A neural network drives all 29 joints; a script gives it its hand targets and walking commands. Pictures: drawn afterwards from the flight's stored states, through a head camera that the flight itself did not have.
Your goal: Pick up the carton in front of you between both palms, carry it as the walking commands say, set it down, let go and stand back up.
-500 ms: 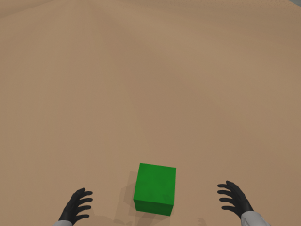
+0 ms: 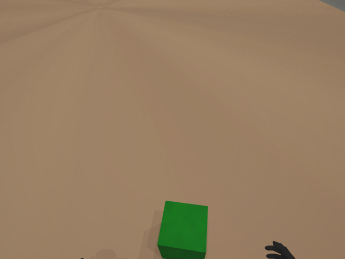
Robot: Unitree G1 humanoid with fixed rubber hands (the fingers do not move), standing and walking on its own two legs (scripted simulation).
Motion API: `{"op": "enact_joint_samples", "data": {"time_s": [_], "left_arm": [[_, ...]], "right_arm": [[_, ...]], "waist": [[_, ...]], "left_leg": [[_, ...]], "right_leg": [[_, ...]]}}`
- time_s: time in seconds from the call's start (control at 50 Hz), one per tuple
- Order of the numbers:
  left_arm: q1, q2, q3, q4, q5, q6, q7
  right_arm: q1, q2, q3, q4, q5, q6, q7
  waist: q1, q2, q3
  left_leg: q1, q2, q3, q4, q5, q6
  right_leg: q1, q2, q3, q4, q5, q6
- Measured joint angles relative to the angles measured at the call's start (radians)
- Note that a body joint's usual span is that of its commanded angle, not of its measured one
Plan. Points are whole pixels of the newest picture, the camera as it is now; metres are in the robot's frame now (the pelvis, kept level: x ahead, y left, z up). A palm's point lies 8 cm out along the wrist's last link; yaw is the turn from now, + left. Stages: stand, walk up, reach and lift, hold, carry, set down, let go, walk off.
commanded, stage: stand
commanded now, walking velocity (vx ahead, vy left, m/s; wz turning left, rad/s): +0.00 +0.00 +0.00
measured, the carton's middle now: (184, 233) +0.38 -0.01 -0.64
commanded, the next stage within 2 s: none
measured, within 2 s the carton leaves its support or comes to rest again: neither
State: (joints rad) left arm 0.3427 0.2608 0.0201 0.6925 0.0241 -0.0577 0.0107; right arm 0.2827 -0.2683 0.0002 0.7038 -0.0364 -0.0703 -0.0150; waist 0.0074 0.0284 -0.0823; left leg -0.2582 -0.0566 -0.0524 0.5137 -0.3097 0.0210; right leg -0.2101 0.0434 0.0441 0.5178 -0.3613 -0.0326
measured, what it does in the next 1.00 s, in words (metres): stands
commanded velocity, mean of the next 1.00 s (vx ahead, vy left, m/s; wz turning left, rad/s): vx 0.00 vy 0.00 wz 0.00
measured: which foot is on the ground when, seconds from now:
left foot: down 0.00-1.00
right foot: down 0.00-1.00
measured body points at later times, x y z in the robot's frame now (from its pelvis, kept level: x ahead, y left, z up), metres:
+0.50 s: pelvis +0.02 -0.02 +0.00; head +0.01 -0.03 +0.45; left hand +0.07 +0.24 -0.13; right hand +0.07 -0.28 -0.15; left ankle -0.03 +0.11 -0.73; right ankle -0.06 -0.10 -0.73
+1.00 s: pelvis -0.01 -0.03 +0.00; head -0.01 -0.04 +0.45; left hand -0.04 +0.20 -0.15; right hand -0.03 -0.26 -0.16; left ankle -0.03 +0.11 -0.73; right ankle -0.06 -0.10 -0.73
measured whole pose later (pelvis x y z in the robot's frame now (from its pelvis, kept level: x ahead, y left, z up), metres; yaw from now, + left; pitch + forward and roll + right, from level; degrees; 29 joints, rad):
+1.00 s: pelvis -0.01 -0.03 +0.00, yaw +0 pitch -1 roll +1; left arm 0.42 0.18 -0.04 1.01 0.01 -0.01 0.04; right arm 0.35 -0.19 0.04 1.11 -0.01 0.02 -0.05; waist 0.00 0.01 -0.01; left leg -0.17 -0.02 -0.07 0.48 -0.30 -0.02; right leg -0.12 0.08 0.02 0.48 -0.34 -0.08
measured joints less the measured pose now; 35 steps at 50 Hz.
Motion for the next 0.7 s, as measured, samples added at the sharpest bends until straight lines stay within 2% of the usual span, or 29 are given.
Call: {"op": "enact_joint_samples", "data": {"time_s": [0.34,0.7], "left_arm": [[0.024,-0.024,-0.033,0.043,-0.013,0.031,0.024],[0.060,-0.045,-0.042,0.195,-0.013,0.048,0.033]], "right_arm": [[0.038,-0.001,0.018,0.130,0.020,0.039,-0.024],[0.056,0.027,0.027,0.281,0.023,0.077,-0.035]], "waist": [[-0.006,-0.013,-0.010],[-0.007,-0.013,0.046]], "left_leg": [[0.005,0.019,-0.013,0.056,-0.065,-0.021],[0.062,0.032,-0.020,0.010,-0.030,-0.035]], "right_leg": [[0.014,0.023,-0.013,0.039,-0.054,-0.030],[0.070,0.034,-0.018,-0.005,-0.020,-0.045]]}}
